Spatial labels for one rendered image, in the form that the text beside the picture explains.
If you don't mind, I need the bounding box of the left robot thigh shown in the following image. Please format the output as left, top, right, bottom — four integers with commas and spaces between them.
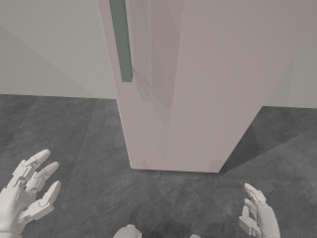
113, 226, 142, 238

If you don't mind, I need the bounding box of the right robot hand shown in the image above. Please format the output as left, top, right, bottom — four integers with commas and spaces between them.
239, 183, 280, 238

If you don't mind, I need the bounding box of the fridge door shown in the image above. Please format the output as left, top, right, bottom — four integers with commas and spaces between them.
98, 0, 317, 173

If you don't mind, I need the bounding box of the handle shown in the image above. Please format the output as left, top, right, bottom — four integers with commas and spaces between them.
109, 0, 133, 82

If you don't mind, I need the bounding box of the left robot hand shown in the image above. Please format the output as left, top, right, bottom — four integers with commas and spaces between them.
0, 149, 61, 234

